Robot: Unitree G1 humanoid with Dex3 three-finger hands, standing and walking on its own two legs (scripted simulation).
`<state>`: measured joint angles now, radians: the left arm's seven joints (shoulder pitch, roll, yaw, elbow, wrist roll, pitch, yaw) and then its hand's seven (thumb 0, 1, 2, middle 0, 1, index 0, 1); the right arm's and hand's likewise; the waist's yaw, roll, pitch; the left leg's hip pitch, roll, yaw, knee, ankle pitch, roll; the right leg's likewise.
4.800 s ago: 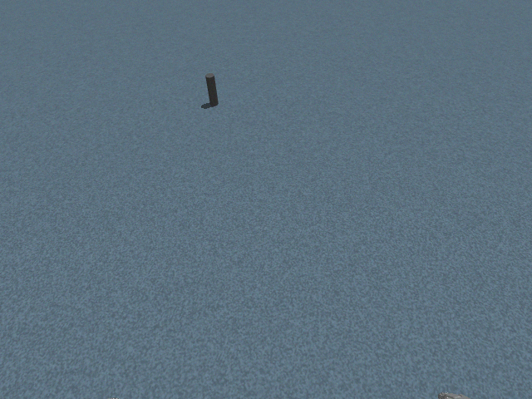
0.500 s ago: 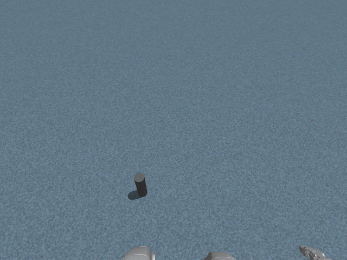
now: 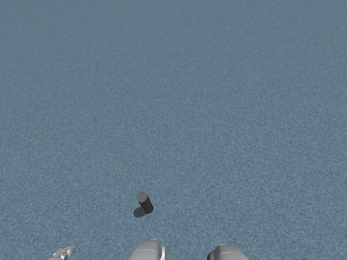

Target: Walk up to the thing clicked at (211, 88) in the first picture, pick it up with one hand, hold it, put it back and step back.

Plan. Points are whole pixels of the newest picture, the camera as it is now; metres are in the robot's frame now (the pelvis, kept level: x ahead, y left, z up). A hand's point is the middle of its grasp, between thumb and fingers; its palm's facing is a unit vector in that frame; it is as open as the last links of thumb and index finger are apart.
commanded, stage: walk up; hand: left
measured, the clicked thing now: (145, 203) +0.43 +0.23 -0.66
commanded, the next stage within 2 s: stand in 1.42 s
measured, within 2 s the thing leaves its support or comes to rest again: neither
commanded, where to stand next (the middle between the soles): +0.09 +0.02 m, yaw +0 degrees
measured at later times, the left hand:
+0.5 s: hand out of the picture +0.11 +0.27 -0.15, palm faces +0.02 -0.95 -0.33, open 7.4 cm
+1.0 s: hand out of the picture +0.12 +0.27 -0.14, palm faces +0.01 -0.95 -0.32, open 7.4 cm
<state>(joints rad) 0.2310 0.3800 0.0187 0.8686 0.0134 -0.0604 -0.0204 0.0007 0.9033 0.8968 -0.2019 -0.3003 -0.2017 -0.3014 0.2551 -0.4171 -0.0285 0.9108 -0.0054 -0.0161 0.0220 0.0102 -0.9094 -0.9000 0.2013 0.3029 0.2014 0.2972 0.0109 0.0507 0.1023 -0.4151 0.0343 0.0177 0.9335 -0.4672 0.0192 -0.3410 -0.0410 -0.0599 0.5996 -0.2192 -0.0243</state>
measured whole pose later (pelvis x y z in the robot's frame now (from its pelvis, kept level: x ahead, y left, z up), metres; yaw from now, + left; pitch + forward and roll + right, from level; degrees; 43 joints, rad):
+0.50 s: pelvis +0.05 +0.02 +0.01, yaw +1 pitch -2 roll +0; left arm 0.11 0.36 -0.01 1.12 -0.01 -0.02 -0.01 0.00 0.91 0.90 -0.20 -0.30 -0.20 -0.30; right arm 0.06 -0.36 0.01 1.10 0.01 -0.02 0.01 0.01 -0.91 -0.90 0.20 0.30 0.20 0.30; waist 0.02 0.00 0.07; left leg -0.22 0.03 0.01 0.47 -0.21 -0.01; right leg -0.20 -0.04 -0.06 0.45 -0.22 0.02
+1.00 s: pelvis +0.05 +0.02 +0.02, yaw +1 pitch -2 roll +0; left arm 0.07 0.35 0.01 1.18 0.00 -0.01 -0.02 0.00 0.91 0.90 -0.20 -0.30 -0.20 -0.30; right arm 0.08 -0.35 0.00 1.19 -0.01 -0.01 0.02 0.01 -0.91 -0.90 0.20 0.30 0.20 0.30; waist 0.00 0.00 0.04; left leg -0.15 0.02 0.02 0.32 -0.14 -0.01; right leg -0.13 -0.05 -0.05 0.31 -0.15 0.03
